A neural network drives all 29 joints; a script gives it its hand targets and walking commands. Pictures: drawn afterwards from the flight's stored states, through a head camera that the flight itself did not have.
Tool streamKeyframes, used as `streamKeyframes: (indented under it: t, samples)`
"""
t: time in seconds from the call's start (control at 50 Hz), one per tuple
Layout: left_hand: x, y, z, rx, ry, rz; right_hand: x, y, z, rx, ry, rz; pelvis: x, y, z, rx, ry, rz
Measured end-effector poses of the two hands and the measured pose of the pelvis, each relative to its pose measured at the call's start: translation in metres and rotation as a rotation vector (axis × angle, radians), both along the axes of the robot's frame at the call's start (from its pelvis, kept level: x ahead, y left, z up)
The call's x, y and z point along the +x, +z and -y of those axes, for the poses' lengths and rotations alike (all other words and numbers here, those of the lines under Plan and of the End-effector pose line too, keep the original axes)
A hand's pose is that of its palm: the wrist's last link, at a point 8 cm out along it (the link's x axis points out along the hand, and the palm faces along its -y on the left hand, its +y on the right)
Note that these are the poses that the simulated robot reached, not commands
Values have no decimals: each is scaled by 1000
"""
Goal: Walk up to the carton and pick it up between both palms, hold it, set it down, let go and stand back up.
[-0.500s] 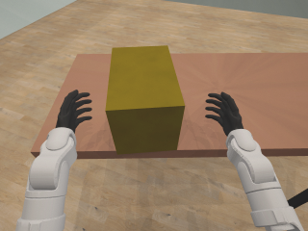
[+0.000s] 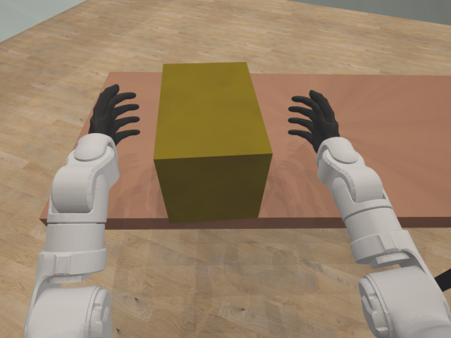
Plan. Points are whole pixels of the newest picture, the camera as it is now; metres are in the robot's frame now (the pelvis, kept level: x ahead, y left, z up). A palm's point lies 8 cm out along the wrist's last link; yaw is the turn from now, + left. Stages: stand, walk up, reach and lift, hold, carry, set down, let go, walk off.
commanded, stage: reach and lift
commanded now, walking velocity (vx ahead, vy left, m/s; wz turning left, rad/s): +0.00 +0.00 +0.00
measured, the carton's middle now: (209, 139) +0.48 +0.03 +0.08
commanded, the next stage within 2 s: none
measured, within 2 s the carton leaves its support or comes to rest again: neither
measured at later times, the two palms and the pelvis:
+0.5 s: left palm (123, 95) +0.44 +0.17 +0.21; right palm (309, 96) +0.46 -0.14 +0.20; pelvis +0.01 +0.00 +0.00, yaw +0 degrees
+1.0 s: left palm (120, 126) +0.45 +0.19 +0.14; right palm (311, 113) +0.47 -0.16 +0.16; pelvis +0.02 +0.00 +0.00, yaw +0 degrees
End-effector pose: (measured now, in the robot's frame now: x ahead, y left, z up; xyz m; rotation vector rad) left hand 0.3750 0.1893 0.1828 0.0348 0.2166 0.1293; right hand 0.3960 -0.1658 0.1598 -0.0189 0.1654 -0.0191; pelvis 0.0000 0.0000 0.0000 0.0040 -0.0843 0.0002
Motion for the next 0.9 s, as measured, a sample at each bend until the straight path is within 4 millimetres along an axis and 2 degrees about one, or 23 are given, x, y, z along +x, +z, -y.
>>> streamKeyframes:
  t: [0.2, 0.52, 0.62, 0.8, 0.9]
  samples:
    - [28, 17, 9, -10, -7, -10, 26, 24, -11, -18, 13, -1, 2, 0, 0, 0, 0, -23]
    - [71, 26, 20, -17, 0, -25, 62, 41, -22, -46, 9, -21, 9, 0, 0, 0, 0, -86]
    - [76, 11, 18, -5, 13, -57, 67, 28, -21, -76, 2, -60, 10, 0, 0, 0, 0, -96]
    - [74, -20, 7, -2, 38, -49, 70, 20, -16, -65, -9, -30, 11, 0, 0, 0, 0, -111]
    - [72, -37, 1, -8, 52, -41, 70, 7, -10, -71, -21, -58, 13, 0, 0, 0, 0, -139]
